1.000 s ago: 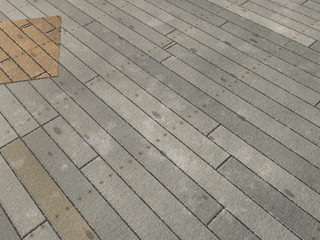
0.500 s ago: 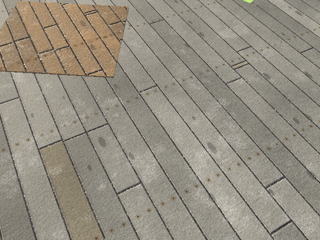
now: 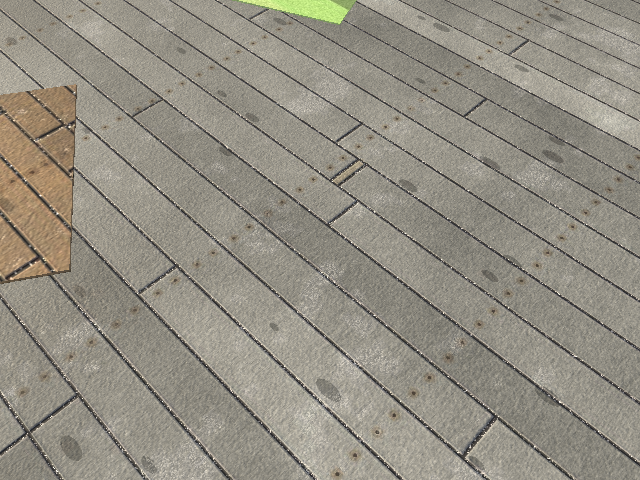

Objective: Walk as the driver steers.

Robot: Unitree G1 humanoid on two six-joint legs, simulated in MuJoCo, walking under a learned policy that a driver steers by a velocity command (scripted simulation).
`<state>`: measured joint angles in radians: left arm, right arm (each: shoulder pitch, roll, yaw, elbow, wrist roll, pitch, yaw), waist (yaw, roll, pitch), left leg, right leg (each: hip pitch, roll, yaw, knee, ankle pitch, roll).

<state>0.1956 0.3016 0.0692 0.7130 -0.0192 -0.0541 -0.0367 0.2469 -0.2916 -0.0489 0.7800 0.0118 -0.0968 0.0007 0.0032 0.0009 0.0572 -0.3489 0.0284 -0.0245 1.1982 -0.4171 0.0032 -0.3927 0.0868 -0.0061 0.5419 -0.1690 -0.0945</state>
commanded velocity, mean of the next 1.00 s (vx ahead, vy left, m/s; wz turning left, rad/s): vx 0.50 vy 0.00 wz -0.24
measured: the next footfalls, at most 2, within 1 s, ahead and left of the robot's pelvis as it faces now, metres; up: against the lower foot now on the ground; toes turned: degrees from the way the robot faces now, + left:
left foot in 0.34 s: +0.39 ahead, +0.13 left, +0.00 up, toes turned -16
right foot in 0.84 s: +0.57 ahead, -0.20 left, +0.00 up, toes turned -16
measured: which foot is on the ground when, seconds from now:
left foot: up 0.00-0.32, down 0.34-0.84, up 0.86-1.00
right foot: down 0.00-0.36, up 0.38-0.82, down 0.84-1.00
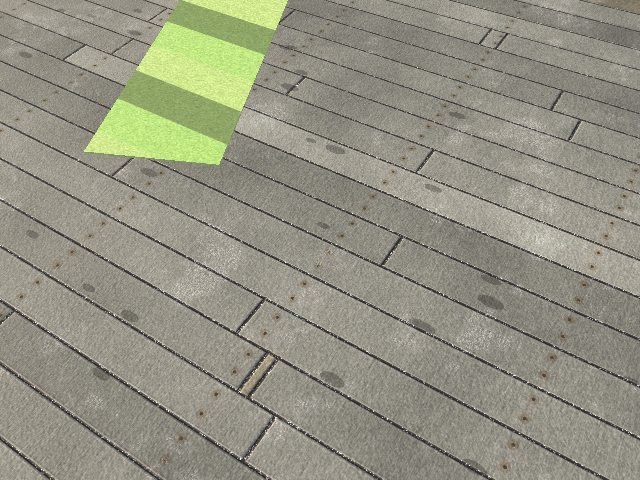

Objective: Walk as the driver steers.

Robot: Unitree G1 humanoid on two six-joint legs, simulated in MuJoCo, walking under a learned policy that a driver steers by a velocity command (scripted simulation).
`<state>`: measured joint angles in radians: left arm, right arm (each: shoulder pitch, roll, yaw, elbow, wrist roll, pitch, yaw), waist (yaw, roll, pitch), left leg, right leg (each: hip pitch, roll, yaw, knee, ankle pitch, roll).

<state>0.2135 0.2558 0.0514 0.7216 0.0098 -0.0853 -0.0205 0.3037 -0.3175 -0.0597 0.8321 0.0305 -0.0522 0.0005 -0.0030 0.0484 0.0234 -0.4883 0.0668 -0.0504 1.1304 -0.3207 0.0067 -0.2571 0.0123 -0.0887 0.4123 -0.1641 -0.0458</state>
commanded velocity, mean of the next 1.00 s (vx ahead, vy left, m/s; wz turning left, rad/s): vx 0.19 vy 0.00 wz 0.49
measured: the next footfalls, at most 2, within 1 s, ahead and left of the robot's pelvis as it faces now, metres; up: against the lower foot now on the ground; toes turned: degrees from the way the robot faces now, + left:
left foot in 0.34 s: +0.32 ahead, +0.15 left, +0.00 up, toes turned +13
right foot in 0.82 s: +0.38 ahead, -0.05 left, +0.00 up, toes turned +23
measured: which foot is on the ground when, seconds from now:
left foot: up 0.00-0.32, down 0.34-0.82, up 0.84-1.00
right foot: down 0.00-0.32, up 0.34-0.80, down 0.82-1.00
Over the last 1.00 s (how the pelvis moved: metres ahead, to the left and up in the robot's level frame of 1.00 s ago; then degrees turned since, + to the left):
0.53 -0.09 0.01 -12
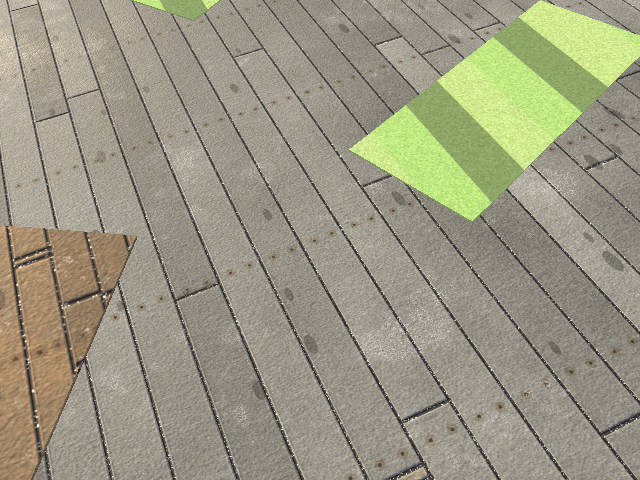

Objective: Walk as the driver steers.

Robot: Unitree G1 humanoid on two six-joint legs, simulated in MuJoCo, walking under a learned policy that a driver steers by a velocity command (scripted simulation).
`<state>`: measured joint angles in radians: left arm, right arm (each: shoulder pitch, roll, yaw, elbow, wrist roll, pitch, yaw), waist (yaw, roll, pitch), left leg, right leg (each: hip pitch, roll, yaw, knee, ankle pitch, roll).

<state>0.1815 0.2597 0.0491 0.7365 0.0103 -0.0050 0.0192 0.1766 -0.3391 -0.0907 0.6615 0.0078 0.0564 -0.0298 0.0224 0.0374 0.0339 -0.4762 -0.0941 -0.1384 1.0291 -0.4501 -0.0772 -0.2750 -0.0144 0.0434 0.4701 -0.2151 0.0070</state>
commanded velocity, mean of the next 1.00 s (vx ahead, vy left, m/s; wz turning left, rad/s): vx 0.00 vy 0.00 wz -0.25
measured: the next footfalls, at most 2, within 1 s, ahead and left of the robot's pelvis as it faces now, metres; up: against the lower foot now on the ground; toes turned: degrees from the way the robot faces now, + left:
left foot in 0.14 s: +0.03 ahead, +0.14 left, +0.00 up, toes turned -3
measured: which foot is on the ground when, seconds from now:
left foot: up 0.00-0.12, down 0.14-0.60, up 0.62-1.00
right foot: down 0.00-1.00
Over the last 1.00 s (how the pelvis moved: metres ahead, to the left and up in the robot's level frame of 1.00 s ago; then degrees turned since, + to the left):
0.29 0.02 0.00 32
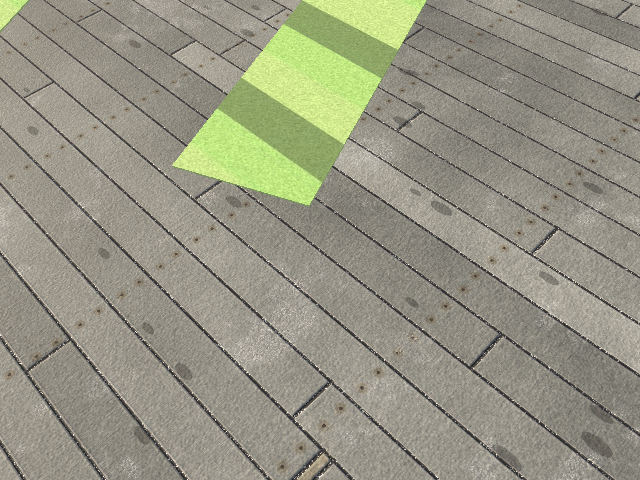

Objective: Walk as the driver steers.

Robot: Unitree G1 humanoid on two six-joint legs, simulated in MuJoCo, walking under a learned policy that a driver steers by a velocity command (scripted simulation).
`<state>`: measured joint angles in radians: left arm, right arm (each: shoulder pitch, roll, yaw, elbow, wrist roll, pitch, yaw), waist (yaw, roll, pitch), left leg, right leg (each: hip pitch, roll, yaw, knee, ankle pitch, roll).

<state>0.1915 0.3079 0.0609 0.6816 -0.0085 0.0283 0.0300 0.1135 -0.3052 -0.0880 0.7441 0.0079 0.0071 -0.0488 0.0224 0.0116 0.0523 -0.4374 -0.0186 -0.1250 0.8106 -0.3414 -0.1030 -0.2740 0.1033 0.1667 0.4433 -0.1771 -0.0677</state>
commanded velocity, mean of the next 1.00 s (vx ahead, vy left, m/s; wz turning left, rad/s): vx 0.19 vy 0.00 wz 0.22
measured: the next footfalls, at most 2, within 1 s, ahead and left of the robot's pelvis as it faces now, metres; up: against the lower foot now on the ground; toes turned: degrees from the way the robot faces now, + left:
left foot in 0.14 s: +0.06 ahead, +0.15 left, +0.00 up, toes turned -6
left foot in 0.84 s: +0.20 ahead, +0.27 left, +0.00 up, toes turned +20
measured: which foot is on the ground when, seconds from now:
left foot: up 0.00-0.12, down 0.14-0.48, up 0.50-0.82, down 0.84-1.00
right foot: down 0.00-0.86, up 0.88-1.00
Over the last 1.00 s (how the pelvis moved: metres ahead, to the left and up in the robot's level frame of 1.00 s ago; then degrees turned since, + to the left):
0.00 -0.02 0.00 -20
